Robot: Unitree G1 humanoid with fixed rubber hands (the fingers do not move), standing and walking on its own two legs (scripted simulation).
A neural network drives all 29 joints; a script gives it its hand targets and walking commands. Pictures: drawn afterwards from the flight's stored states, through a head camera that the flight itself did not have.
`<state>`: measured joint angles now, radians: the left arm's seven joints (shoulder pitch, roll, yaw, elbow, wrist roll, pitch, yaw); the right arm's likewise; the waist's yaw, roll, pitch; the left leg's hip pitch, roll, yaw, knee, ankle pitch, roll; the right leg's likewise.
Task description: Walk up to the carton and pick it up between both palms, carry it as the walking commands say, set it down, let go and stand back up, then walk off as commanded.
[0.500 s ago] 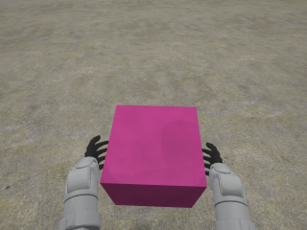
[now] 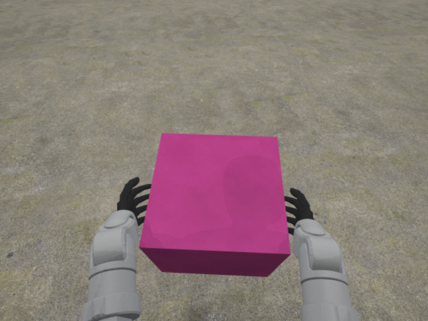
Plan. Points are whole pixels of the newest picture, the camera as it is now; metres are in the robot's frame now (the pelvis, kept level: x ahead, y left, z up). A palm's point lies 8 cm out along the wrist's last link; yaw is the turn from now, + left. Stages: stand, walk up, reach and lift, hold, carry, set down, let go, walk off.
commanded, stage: reach and lift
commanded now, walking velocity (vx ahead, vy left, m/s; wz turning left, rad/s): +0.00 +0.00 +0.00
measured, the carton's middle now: (216, 208) +0.36 -0.01 -0.01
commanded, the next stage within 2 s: hold in 0.36 s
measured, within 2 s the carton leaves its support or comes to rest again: neither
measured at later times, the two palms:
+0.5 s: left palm (129, 227) +0.28 +0.16 +0.06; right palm (309, 242) +0.26 -0.18 +0.03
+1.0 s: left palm (130, 223) +0.29 +0.16 +0.05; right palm (307, 238) +0.26 -0.18 +0.03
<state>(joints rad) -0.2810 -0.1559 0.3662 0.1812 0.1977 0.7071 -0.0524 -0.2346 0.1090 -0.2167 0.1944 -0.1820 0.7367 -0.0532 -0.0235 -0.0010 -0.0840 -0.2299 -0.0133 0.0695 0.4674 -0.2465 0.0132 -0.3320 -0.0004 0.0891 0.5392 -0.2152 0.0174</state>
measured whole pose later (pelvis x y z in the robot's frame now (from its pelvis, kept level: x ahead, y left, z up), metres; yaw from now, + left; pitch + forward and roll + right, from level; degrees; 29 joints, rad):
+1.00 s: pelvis -0.01 +0.00 +0.00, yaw +0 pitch +0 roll +2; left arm -0.27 -0.15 0.35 0.20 0.20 0.69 -0.05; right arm -0.20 0.11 -0.22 0.18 -0.18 0.74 -0.05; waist -0.02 0.00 -0.07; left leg -0.23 -0.01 0.07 0.45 -0.22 0.01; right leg -0.33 0.00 0.09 0.52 -0.19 0.02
